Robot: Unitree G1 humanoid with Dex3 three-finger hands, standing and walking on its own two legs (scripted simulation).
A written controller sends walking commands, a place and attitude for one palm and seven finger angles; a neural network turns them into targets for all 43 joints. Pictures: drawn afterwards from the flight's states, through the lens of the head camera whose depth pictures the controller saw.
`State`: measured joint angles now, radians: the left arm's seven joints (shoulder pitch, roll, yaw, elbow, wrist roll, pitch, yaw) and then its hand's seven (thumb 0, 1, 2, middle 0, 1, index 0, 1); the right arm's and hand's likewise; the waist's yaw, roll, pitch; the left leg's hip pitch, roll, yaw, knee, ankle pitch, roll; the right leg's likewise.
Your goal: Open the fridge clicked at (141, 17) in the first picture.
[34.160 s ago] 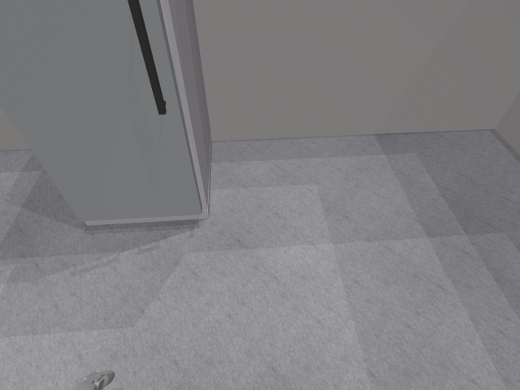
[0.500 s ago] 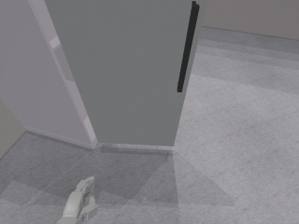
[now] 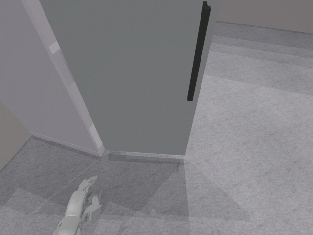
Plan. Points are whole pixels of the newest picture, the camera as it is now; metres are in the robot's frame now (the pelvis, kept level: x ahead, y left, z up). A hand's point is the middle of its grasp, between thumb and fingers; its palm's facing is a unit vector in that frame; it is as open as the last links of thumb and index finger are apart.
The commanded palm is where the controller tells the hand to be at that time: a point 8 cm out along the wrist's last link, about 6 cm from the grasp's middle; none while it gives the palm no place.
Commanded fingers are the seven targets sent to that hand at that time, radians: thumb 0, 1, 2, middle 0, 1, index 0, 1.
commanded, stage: let the arm hang, fingers relaxed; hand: right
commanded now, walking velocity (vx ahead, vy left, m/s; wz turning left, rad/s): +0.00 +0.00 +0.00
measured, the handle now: (196, 59) +0.66 -0.08 +0.08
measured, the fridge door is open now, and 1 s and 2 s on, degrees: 76 76 76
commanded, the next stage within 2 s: look to check the result in 1.18 s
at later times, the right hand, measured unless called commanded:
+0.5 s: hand out of the picture -0.07 -0.18 -0.18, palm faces +0.07 +0.98 -0.17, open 7.0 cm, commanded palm none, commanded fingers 0.00 -0.90 -0.90 0.20 0.30 0.20 0.30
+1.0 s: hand out of the picture -0.06 -0.18 -0.18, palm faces +0.05 +0.98 -0.18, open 7.3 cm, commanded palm none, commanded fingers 0.00 -0.90 -0.90 0.20 0.30 0.20 0.30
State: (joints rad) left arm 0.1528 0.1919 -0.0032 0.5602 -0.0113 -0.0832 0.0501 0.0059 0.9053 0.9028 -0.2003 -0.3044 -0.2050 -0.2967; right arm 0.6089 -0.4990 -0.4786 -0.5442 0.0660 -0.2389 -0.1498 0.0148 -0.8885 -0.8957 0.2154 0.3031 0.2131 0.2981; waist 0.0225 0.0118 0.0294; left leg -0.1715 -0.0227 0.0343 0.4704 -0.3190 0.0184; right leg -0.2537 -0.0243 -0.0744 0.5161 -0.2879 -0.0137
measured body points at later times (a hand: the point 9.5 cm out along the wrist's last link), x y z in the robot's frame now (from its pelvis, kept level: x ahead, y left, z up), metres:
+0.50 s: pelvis -0.06 +0.00 +0.00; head -0.04 -0.03 +0.45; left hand -0.05 +0.24 -0.14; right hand -0.07 -0.24 -0.17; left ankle -0.05 +0.10 -0.74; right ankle -0.01 -0.10 -0.74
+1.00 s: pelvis -0.06 -0.02 +0.00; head -0.05 -0.02 +0.45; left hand -0.06 +0.20 -0.16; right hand -0.06 -0.24 -0.16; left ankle -0.05 +0.10 -0.74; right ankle -0.01 -0.10 -0.74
